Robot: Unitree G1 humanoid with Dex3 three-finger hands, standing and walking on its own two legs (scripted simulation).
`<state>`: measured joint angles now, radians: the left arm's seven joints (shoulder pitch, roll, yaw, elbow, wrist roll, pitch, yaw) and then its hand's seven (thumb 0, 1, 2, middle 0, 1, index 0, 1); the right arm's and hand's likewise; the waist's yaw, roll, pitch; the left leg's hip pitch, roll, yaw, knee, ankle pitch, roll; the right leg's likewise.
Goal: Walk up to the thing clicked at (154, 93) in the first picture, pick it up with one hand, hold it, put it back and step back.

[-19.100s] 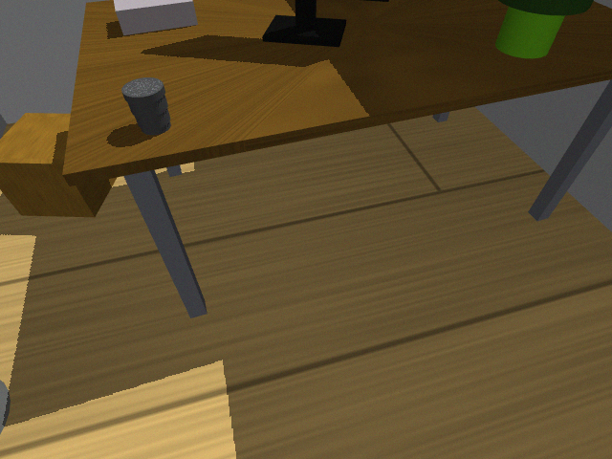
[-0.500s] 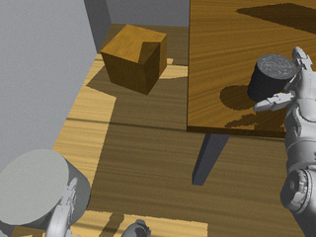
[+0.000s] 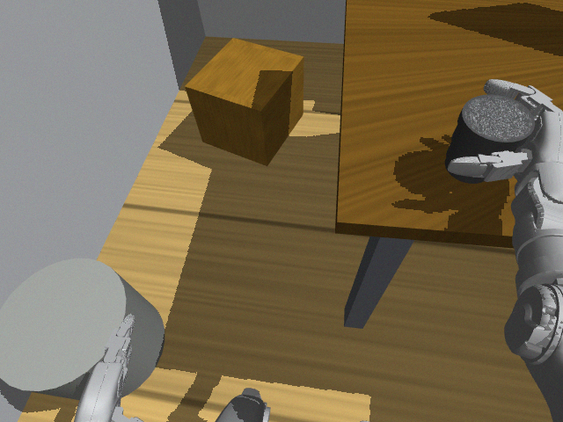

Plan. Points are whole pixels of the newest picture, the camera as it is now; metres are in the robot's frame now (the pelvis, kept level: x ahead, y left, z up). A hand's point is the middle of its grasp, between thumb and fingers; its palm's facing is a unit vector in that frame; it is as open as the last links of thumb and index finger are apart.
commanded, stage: close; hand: right
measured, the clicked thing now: (481, 143) +0.51 -0.19 +0.09
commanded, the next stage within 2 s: settle in 0.20 s
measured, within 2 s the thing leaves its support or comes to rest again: leaves its support in 0.56 s
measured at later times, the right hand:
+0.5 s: hand (494, 141) +0.50 -0.20 +0.11, palm faces +0.15 +0.99 +0.00, open 11.1 cm
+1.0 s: hand (505, 111) +0.51 -0.19 +0.15, palm faces +0.14 +0.99 +0.00, open 11.2 cm
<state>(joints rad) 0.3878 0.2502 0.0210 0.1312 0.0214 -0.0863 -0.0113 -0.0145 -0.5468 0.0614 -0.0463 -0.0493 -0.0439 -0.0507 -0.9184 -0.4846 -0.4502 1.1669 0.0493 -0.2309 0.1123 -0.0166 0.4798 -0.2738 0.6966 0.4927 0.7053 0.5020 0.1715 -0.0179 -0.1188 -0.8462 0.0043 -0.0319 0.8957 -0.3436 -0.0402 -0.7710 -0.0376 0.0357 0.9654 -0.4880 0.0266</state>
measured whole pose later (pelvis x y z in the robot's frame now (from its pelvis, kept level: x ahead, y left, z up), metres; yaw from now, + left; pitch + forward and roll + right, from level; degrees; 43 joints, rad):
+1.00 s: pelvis +0.02 +0.00 +0.02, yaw +0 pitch +13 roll +1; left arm 0.35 0.25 0.03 0.26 0.00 -0.11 0.01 -0.01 -0.54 0.06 -0.05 -0.05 -0.05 -0.05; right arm -0.89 -0.45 -0.40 1.05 0.06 -0.14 0.12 0.00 0.56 -1.06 0.72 1.02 0.67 1.06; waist 0.13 -0.01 -0.10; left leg -0.69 0.01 -0.03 0.78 -0.32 -0.03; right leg -0.60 -0.04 0.03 0.82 -0.45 0.03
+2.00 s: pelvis +0.02 +0.00 +0.04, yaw -1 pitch +4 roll +0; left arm 0.36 0.24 0.05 0.38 -0.03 -0.11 0.05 -0.01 -0.53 0.06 -0.04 -0.05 -0.04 -0.04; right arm -0.62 -0.32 -0.29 0.45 0.17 0.20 0.08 -0.01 0.60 -1.11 0.72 1.04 0.66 1.08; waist 0.01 -0.06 -0.10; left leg -0.43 0.02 -0.02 0.66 -0.30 -0.03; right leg -0.34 -0.03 0.03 0.67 -0.40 0.03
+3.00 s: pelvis +0.00 +0.01 +0.04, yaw -3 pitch -1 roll +0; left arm 0.28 0.25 0.08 0.56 -0.04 -0.21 0.04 -0.01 -0.54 0.05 -0.04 -0.04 -0.04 -0.04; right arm -0.47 -0.32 -0.33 -0.08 0.23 0.69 0.07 -0.01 0.59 -1.11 0.72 1.04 0.66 1.08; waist -0.01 -0.10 -0.09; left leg -0.32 0.04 0.00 0.60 -0.26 -0.03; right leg -0.24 -0.01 0.06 0.62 -0.36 0.03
